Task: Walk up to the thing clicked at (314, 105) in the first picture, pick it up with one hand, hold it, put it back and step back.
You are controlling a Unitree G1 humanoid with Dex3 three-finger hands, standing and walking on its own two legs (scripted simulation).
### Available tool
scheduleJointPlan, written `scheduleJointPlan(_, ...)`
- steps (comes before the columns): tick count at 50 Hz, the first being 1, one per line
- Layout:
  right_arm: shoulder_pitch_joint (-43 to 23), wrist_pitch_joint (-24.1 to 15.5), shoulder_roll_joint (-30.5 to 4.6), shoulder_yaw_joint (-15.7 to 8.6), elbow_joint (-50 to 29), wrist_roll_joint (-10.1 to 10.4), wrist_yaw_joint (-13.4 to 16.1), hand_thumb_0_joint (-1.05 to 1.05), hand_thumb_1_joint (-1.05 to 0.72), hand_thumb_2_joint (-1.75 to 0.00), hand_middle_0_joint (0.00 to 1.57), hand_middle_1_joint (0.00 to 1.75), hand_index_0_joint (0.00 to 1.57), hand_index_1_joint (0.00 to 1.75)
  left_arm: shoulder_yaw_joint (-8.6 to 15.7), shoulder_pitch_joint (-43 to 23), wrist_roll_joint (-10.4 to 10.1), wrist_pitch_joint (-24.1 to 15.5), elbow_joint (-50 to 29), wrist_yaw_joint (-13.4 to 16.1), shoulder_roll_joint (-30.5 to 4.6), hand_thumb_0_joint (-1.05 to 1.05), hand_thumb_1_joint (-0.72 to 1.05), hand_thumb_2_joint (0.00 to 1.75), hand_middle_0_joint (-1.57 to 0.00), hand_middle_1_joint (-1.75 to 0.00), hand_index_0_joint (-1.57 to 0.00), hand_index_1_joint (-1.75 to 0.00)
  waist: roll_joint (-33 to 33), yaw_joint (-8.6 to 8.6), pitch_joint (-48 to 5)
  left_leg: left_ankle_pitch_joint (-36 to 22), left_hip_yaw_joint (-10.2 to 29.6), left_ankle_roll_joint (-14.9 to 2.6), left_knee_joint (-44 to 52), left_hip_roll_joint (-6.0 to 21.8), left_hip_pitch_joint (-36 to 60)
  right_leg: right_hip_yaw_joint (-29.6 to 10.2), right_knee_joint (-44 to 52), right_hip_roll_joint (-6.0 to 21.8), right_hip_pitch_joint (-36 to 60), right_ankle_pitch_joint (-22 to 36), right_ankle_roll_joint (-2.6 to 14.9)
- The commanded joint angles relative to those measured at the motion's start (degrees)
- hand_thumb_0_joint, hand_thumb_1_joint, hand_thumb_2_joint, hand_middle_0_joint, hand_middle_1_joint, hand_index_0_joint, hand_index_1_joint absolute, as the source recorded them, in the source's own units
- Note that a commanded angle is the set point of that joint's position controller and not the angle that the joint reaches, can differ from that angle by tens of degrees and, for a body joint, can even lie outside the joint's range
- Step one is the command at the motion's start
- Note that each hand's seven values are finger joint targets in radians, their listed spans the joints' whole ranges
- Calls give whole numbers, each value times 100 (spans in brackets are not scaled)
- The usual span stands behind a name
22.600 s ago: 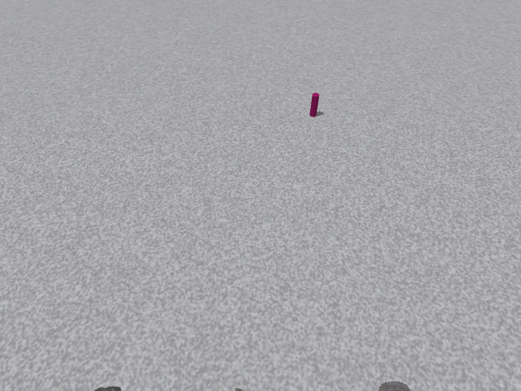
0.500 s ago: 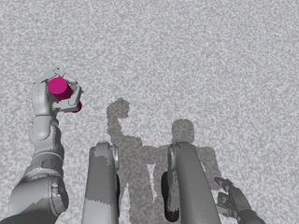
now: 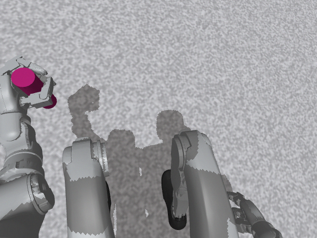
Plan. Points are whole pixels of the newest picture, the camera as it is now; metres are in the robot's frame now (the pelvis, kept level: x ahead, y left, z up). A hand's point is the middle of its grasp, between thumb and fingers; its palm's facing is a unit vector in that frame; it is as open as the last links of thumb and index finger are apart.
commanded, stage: crouch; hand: left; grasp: from the side
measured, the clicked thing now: (37, 91) +0.45 +0.27 -0.08
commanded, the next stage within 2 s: lower in 0.42 s
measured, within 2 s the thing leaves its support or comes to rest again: rests again in 1.78 s
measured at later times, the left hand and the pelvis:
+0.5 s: hand (47, 93) +0.45 +0.26 -0.12, palm faces +0.17 -0.99 -0.01, open 5.4 cm; pelvis +0.00 +0.01 -0.03, yaw -4 degrees
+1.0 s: hand (56, 99) +0.46 +0.26 -0.18, palm faces +0.18 -0.98 +0.00, open 5.4 cm; pelvis +0.00 +0.02 -0.04, yaw -7 degrees
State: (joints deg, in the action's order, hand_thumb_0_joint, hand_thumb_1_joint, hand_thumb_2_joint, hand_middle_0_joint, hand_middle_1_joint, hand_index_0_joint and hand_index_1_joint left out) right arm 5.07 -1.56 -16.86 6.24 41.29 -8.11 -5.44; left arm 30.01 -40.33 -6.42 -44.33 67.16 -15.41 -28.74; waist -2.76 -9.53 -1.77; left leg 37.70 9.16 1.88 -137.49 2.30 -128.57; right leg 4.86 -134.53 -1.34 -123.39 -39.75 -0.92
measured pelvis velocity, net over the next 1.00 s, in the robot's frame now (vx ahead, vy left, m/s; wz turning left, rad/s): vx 0.00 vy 0.02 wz -0.12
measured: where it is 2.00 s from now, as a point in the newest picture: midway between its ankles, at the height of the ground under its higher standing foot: (139, 214)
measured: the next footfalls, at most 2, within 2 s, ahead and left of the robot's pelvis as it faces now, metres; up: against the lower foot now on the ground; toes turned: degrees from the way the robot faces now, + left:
none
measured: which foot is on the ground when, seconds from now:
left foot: down 0.00-1.00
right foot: down 0.00-1.00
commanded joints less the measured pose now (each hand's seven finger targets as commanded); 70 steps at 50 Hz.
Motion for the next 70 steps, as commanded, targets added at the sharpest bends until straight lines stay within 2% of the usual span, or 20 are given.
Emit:
scheduleJointPlan(1,598,-45,-1430,-349,-298,-70,38,0,-88,-90,20,30,20,30,168,-1606,-103,-513,-1208,-17,-1432,0,58,127,-128,-136,-129,-135,1374,24,-3579,-333,-473,-226,1361,-16,2417,418,1321,-209,1764,803,276)
scheduleJointPlan(5,591,-1,-1547,-288,-285,-136,16,0,-88,-90,20,30,20,30,137,-1535,-81,-528,-1219,-60,-1468,0,60,126,-126,-135,-127,-134,1508,-80,-3564,-657,-367,-183,1205,15,2600,515,1138,-231,1708,1095,275)
scheduleJointPlan(10,465,37,-1583,-161,-304,-210,8,0,-90,-90,20,30,20,30,133,-1704,-172,-580,-1370,-34,-1605,0,59,125,-127,-135,-128,-134,1477,-145,-3507,-650,-342,-206,932,32,2380,526,1060,-255,1838,1151,229)
scheduleJointPlan(15,328,94,-1666,-60,-351,-280,-13,0,-89,-90,20,30,20,30,157,-1475,-125,-611,-1090,36,-1684,0,58,127,-131,-138,-132,-137,1471,-195,-3169,-504,-257,-187,867,49,2213,641,958,-283,1690,1020,234)
scheduleJointPlan(16,292,105,-1664,-31,-384,-301,-18,0,-89,-90,20,30,20,30,193,-1412,-113,-610,-1105,55,-1800,0,56,127,-130,-137,-131,-136,1487,-138,-3233,-490,-269,-190,830,53,2198,635,980,-302,1755,1019,229)
scheduleJointPlan(23,150,184,-1785,78,-475,-360,-41,0,-89,-90,20,30,20,30,182,-1319,-115,-668,-1157,140,-1886,0,60,125,-129,-136,-131,-135,1743,-198,-3043,-472,-162,-148,819,68,2260,746,840,-308,1630,1020,249)
scheduleJointPlan(26,114,199,-1818,129,-499,-387,-52,0,-89,-90,20,30,20,30,109,-1348,-119,-716,-1179,183,-1834,0,62,126,-131,-138,-133,-136,1703,-296,-3001,-558,-101,-141,781,76,2309,790,819,-318,1644,1115,243)
scheduleJointPlan(28,114,206,-1831,167,-490,-400,-59,0,-91,-90,20,30,20,30,110,-1332,-108,-733,-1112,242,-1907,0,54,123,-136,-142,-138,-140,1739,-329,-2916,-507,-84,-149,736,79,2228,790,804,-330,1650,1113,244)
scheduleJointPlan(30,92,226,-1873,263,-495,-437,-75,0,-90,-90,20,30,20,30,-16,-1211,-87,-757,-677,278,-1780,0,56,125,-134,-142,-137,-140,1528,-501,-2713,-574,-34,-157,643,94,2121,840,810,-343,1705,1187,218)
scheduleJointPlan(36,-110,244,-1964,529,-607,-559,-87,0,-90,-90,20,30,20,30,115,-1391,-78,-1053,-468,398,-2218,0,57,123,-135,-142,-138,-140,1520,-567,-2586,-528,80,-154,527,124,2145,936,787,-395,1859,1148,205)
scheduleJointPlan(37,-164,253,-1986,564,-633,-587,-82,0,-90,-90,20,30,20,30,264,-1360,-47,-1122,-484,423,-2440,0,56,124,-135,-142,-138,-140,1557,-495,-2605,-506,94,-145,538,134,2199,954,783,-398,1840,1106,203)
scheduleJointPlan(38,-227,256,-1990,621,-636,-622,-86,0,-90,-90,20,30,20,30,157,-1371,-21,-1170,-414,414,-2433,0,56,123,-134,-141,-136,-138,1700,-552,-2608,-525,105,-129,533,147,2254,961,744,-406,1896,1132,209)
scheduleJointPlan(41,-338,267,-2088,740,-667,-690,-75,0,-91,-90,20,30,20,30,308,-1350,3,-1309,-265,469,-2676,0,56,122,-134,-141,-137,-139,1837,-604,-2408,-439,176,-100,552,181,2295,1031,698,-412,1802,1071,213)
scheduleJointPlan(44,-452,279,-2167,860,-709,-769,-67,0,-91,-90,20,30,20,30,322,-1377,-56,-1419,-153,485,-2676,0,57,124,-134,-142,-137,-140,1986,-719,-2267,-500,238,-70,533,212,2431,1095,656,-423,1806,1168,204)
scheduleJointPlan(46,-516,275,-2184,931,-718,-826,-65,0,-91,-90,20,30,20,30,325,-1248,-36,-1462,-56,504,-2746,0,54,123,-134,-142,-137,-140,2000,-708,-2256,-637,252,-61,474,222,2480,1103,650,-439,1893,1307,197)
scheduleJointPlan(49,-621,295,-2253,1011,-749,-890,-57,0,-91,-90,20,30,20,30,223,-1168,73,-1502,168,564,-2797,0,53,123,-134,-141,-136,-139,2081,-811,-1989,-555,343,-40,509,248,2452,1196,597,-439,1760,1241,205)
scheduleJointPlan(54,-730,308,-2334,1150,-808,-950,-58,0,-90,-90,20,30,20,30,111,-1155,8,-1579,243,619,-2764,0,53,123,-132,-141,-135,-139,2058,-906,-1919,-661,454,-30,471,256,2528,1286,573,-468,1850,1378,176)
scheduleJointPlan(55,-711,312,-2352,1184,-818,-971,-61,0,-90,-90,20,30,20,30,102,-1244,2,-1598,293,656,-2772,0,55,125,-132,-142,-134,-139,1964,-1002,-1900,-657,478,-45,432,262,2499,1310,594,-471,1911,1407,152)
scheduleJointPlan(63,-914,336,-2396,1431,-896,-1087,-49,0,-89,-90,20,30,20,30,244,-1324,-5,-1853,561,859,-3202,0,55,126,-131,-141,-134,-139,1861,-1020,-1666,-376,542,-73,332,269,2265,1379,657,-532,2046,1243,124)
scheduleJointPlan(70,-1106,366,-2468,1539,-969,-1179,-29,0,-90,-90,20,30,20,30,217,-1097,65,-1954,749,911,-3227,0,54,127,-132,-142,-135,-140,1976,-1071,-1488,-472,651,-30,384,332,2425,1469,571,-560,1994,1326,120)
